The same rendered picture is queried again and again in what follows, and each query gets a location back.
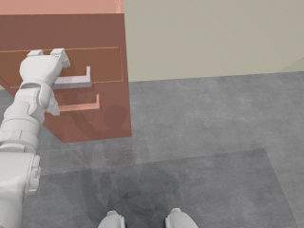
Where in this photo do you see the handle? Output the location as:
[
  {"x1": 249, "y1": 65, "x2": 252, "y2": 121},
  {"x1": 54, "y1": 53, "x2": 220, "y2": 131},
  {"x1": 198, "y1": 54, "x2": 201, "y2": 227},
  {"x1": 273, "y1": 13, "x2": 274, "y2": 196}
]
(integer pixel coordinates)
[
  {"x1": 51, "y1": 66, "x2": 92, "y2": 89},
  {"x1": 47, "y1": 103, "x2": 101, "y2": 116}
]

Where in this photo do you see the cabinet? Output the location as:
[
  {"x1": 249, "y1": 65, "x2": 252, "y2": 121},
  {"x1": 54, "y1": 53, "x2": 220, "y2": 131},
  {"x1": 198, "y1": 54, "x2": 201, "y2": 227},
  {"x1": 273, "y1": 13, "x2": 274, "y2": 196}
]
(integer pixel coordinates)
[{"x1": 0, "y1": 0, "x2": 132, "y2": 143}]

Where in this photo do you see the drawer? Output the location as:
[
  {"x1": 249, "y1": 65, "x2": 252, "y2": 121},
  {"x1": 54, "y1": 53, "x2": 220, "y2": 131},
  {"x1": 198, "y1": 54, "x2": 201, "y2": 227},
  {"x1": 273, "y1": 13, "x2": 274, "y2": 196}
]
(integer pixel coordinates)
[{"x1": 0, "y1": 47, "x2": 122, "y2": 87}]

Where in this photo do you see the left robot hand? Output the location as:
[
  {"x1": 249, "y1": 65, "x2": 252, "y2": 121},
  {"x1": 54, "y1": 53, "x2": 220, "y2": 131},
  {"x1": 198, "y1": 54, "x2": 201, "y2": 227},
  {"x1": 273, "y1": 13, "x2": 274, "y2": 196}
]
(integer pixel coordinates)
[{"x1": 19, "y1": 48, "x2": 70, "y2": 116}]

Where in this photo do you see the right robot shin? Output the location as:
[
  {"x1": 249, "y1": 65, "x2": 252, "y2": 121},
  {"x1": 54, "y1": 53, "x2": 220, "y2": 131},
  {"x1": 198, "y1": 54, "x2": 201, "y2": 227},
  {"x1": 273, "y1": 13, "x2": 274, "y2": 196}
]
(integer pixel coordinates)
[{"x1": 169, "y1": 208, "x2": 181, "y2": 216}]

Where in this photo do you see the left robot forearm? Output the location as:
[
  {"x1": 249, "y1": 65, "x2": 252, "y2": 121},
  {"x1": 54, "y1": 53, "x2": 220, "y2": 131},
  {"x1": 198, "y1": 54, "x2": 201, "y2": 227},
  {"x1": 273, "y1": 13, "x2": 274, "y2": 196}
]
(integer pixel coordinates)
[{"x1": 0, "y1": 79, "x2": 52, "y2": 156}]

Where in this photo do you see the robot left upper arm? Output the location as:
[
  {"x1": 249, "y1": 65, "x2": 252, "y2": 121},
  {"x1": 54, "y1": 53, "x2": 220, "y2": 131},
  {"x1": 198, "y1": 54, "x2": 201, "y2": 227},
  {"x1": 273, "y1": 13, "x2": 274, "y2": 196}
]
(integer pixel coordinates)
[{"x1": 0, "y1": 152, "x2": 42, "y2": 228}]

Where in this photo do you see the robot right thigh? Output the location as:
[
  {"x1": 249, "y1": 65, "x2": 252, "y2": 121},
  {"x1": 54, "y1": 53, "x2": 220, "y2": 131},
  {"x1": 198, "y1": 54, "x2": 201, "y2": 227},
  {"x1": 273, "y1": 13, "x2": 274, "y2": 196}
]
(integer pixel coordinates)
[{"x1": 165, "y1": 212, "x2": 199, "y2": 228}]

